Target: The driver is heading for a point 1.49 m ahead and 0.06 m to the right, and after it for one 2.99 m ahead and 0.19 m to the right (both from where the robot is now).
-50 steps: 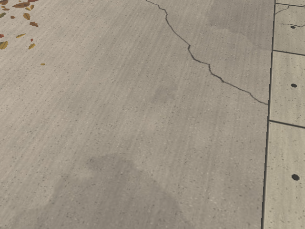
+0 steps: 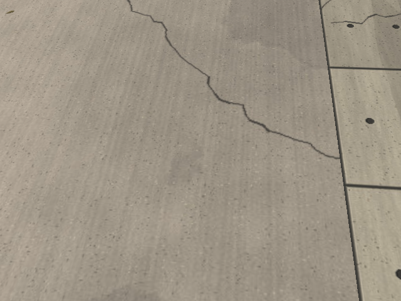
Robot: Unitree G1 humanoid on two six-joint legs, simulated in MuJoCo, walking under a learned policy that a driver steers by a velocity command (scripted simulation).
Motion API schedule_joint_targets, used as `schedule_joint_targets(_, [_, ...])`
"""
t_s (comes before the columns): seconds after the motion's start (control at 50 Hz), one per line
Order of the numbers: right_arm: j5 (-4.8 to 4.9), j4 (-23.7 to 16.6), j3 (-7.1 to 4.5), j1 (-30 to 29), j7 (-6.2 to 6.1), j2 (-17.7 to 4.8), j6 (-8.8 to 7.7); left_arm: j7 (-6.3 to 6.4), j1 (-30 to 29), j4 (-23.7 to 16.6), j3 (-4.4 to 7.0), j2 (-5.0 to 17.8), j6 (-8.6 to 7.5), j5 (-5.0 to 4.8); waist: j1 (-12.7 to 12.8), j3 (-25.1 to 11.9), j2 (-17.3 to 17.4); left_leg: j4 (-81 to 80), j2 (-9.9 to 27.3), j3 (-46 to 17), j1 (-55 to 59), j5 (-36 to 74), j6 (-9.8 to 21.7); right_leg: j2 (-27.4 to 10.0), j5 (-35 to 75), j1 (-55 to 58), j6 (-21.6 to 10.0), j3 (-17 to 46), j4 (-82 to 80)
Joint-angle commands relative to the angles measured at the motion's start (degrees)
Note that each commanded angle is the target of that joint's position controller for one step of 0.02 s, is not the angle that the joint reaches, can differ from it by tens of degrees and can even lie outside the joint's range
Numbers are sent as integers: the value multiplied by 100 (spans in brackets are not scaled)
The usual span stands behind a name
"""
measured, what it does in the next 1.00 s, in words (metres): steps on the spot: left foot, then right foot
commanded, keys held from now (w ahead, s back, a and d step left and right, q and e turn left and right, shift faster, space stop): e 0.42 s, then no key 0.16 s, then w+q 0.42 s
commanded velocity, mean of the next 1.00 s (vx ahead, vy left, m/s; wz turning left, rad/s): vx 0.12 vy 0.00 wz -0.23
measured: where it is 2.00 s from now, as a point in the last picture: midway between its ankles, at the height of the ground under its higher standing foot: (207, 220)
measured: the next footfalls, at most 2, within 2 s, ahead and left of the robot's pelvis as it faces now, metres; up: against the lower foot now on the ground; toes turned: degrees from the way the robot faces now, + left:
left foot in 0.16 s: +0.08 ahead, +0.15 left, +0.00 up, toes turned -12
right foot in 0.58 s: +0.01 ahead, -0.11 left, +0.00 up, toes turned -20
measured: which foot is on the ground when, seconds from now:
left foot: up 0.00-0.14, down 0.16-0.60, up 0.62-1.00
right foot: down 0.00-0.18, up 0.20-0.56, down 0.58-1.00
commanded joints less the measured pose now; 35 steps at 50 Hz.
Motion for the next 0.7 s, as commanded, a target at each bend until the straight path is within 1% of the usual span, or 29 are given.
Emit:
schedule_joint_targets(0.02, [16,-283,-99,132,4,-399,-76,70,-118,-415,274,1000,4,13,-29,-1076,-948,-512,-116,57,350,233,-55,-1255,1040,776,-971,1477,-577])
schedule_joint_targets(0.06, [33,-293,-113,130,42,-442,-126,52,-175,-446,271,987,39,16,6,-1015,-1039,-872,-156,31,513,196,-5,-1233,788,741,-942,1736,-541])
schedule_joint_targets(0.1, [47,-288,-131,213,96,-485,-201,37,-231,-477,263,972,70,-4,-5,-989,-1104,-1357,-189,26,695,196,80,-1223,859,817,-897,2021,-425])
schedule_joint_targets(0.12, [51,-255,-142,343,126,-491,-242,42,-305,-501,254,954,91,-28,-87,-988,-1109,-1794,-204,60,910,375,147,-1165,939,811,-829,2097,-310])
schedule_joint_targets(0.14, [52,-181,-161,568,157,-494,-280,57,-406,-533,238,920,121,-67,-242,-980,-1086,-2488,-201,147,1316,847,234,-1027,909,697,-688,2079,-145])
schedule_joint_targets(0.16, [18,-121,-215,745,160,-646,-297,76,-338,-548,201,802,143,-82,-280,-990,-904,-3004,119,-1,1847,1355,378,-784,388,392,-437,1934,126])
schedule_joint_targets(0.18, [-89,-168,-299,791,122,-1066,-265,65,-47,-545,117,476,148,-18,-72,-1079,254,-3280,1365,-1114,2438,1814,830,-190,-1239,-311,-88,1199,1289])
schedule_joint_targets(0.2, [-303,-199,-336,651,133,-1331,-230,56,-109,-747,180,630,81,-44,34,-702,1658,-3557,2262,-2503,2089,2585,1835,510,-2810,-1363,205,315,2400])
schedule_joint_targets(0.22, [-303,-366,-257,384,115,-1031,-260,39,71,-620,310,1075,32,33,52,-656,1191,-3529,2447,-2396,1906,2679,2141,81,-2695,-1371,387,449,3541])
schedule_joint_targets(0.24, [-229,-442,-180,97,79,-735,-262,22,178,-461,391,1207,57,-28,142,-568,802,-3398,2076,-1699,1832,2596,1903,10,-2288,-1362,468,387,3962])
schedule_joint_targets(0.26, [-141,-484,-154,-53,55,-635,-248,47,298,-311,386,1062,125,-36,182,-489,605,-3306,1682,-1142,1894,2371,1625,-35,-1962,-1411,582,284,4178])
schedule_joint_targets(0.28, [-53,-476,-131,-53,25,-582,-237,57,287,-299,355,931,176,-23,102,-421,616,-3264,1564,-880,2029,2442,1557,-67,-1684,-1599,684,243,4391])
schedule_joint_targets(0.3, [-39,-456,-107,31,-5,-575,-213,35,221,-335,309,775,200,-46,39,-389,631,-3255,1454,-589,2041,2685,1565,-91,-1548,-1607,764,114,4421])
schedule_joint_targets(0.32, [-58,-429,-110,158,-30,-590,-184,17,79,-424,274,686,202,-84,-53,-382,696,-3277,1379,-361,2151,2804,1598,-131,-1417,-1636,826,-54,4236])
schedule_joint_targets(0.34, [-79,-402,-124,316,-55,-628,-154,5,-106,-532,239,610,191,-112,-171,-417,778,-3277,1399,-262,2409,2899,1650,-201,-1339,-1730,880,-167,3946])
schedule_joint_targets(0.36, [-90,-376,-144,463,-75,-678,-127,-8,-266,-625,210,560,181,-118,-291,-472,831,-3267,1476,-232,2670,2999,1709,-283,-1322,-1783,929,-221,3652])
schedule_joint_targets(0.4, [-84,-356,-198,579,-78,-822,-85,-53,-392,-748,162,491,173,-88,-391,-611,879,-3238,1639,-149,2924,3115,1781,-456,-1395,-1592,964,-326,3097])
schedule_joint_targets(0.44, [-54,-373,-250,515,-32,-969,-61,-106,-425,-819,104,408,169,-50,-418,-674,912,-3223,1695,37,2728,3225,1797,-550,-1485,-1051,902,-501,2496])
schedule_joint_targets(0.48, [-1,-358,-275,454,47,-1059,-53,-132,-324,-813,100,431,178,-32,-377,-701,966,-3167,1709,152,2492,3404,1803,-473,-1516,-487,800,-706,1950])
schedule_joint_targets(0.52, [85,-302,-275,450,111,-1095,-62,-157,-191,-770,118,476,198,-26,-320,-688,979,-3010,1754,140,2475,3410,1770,-391,-1316,-130,654,-805,1274])
schedule_joint_targets(0.54, [144,-279,-263,369,126,-1092,-64,-174,-40,-706,123,456,201,-22,-198,-681,933,-2842,1716,187,2400,3345,1674,-348,-914,187,528,-856,668])
schedule_joint_targets(0.56, [198,-244,-227,306,130,-1016,-66,-187,212,-583,134,445,193,-10,-42,-697,848,-2592,1618,294,2205,3183,1495,-265,-224,720,354,-937,-171])
schedule_joint_targets(0.58, [182,-84,-150,618,154,-807,-101,-163,316,-541,167,593,190,3,-29,-760,518,-2270,1429,504,1772,2656,1117,-359,567,1460,179,-684,-730])
schedule_joint_targets(0.6, [-104,-103,50,778,228,-287,-152,-84,540,-547,185,846,184,30,-127,-1222,-710,-1278,963,952,800,674,554,-1460,1863,2660,-116,691,-746])
schedule_joint_targets(0.62, [-143,-288,134,609,253,-124,-184,-76,472,-548,146,942,124,137,-91,-1213,-1597,-668,427,991,-91,-1336,251,-2456,1274,2454,-1116,1646,-735])
schedule_joint_targets(0.64, [-4,-302,-16,251,228,-691,-179,-119,818,-419,208,971,24,133,388,-1049,-1191,309,448,724,-525,-1515,192,-2485,-418,2255,-1481,1907,-1158])
schedule_joint_targets(0.66, [130,-315,-119,129,248,-905,-180,-124,855,-292,203,985,-80,130,382,-709,-1109,808,533,521,-902,-1183,300,-2296,-1820,2130,-1302,1770,-1396])
schedule_joint_targets(0.68, [169,-218,-155,183,242,-891,-169,-97,617,-261,186,941,-170,93,267,-436,-1127,934,597,438,-1094,-788,390,-2095,-2495,1984,-1027,1569,-1546])
schedule_joint_targets(0.7, [156,-149,-178,239,230,-911,-157,-64,458,-236,133,794,-249,47,218,-161,-1225,909,624,330,-1237,-355,406,-1999,-2505,1874,-881,1368,-1732])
